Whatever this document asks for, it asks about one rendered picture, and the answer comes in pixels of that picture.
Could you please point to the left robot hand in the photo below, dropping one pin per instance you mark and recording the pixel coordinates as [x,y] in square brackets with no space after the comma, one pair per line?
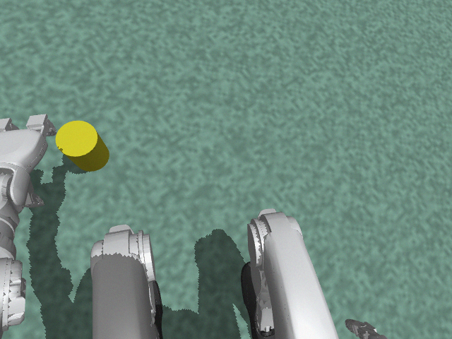
[26,147]

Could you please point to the left robot arm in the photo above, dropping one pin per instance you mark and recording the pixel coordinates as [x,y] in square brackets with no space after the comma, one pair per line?
[14,186]

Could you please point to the right robot foot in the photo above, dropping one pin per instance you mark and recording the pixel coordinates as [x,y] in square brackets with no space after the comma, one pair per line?
[249,298]

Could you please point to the right robot hand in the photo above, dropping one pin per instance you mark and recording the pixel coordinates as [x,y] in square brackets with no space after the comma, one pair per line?
[363,330]

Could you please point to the can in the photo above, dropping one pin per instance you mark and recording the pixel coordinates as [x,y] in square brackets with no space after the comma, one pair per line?
[81,143]

